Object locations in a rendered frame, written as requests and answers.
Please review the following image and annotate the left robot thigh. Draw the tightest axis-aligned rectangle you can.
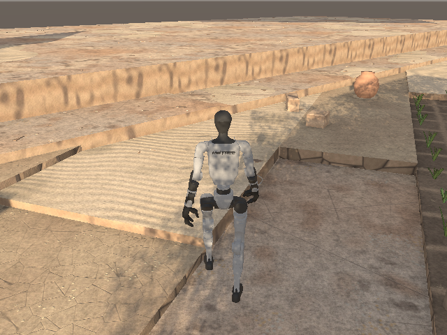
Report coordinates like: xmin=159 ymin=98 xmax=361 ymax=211
xmin=200 ymin=193 xmax=214 ymax=230

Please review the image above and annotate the robot right forearm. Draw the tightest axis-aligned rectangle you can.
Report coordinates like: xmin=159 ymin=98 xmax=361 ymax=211
xmin=247 ymin=167 xmax=258 ymax=192

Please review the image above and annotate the robot left upper arm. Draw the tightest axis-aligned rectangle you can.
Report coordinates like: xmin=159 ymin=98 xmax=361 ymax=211
xmin=192 ymin=141 xmax=209 ymax=181

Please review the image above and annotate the robot left hand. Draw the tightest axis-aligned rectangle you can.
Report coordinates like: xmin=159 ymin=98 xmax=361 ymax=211
xmin=182 ymin=206 xmax=199 ymax=227

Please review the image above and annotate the robot left forearm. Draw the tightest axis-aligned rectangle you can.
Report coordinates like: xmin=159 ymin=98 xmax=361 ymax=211
xmin=184 ymin=170 xmax=199 ymax=207

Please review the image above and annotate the robot right hand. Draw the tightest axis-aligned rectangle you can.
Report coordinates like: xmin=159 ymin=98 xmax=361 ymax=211
xmin=243 ymin=189 xmax=259 ymax=204

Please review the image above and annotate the robot thigh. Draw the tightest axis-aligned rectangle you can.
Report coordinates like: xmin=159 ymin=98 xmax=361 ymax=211
xmin=200 ymin=193 xmax=214 ymax=230
xmin=232 ymin=196 xmax=248 ymax=255

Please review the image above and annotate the robot right upper arm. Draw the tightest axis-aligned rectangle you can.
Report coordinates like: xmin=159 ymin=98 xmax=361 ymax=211
xmin=238 ymin=140 xmax=255 ymax=177

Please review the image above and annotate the right robot thigh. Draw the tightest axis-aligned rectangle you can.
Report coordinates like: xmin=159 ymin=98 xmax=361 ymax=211
xmin=232 ymin=196 xmax=248 ymax=255

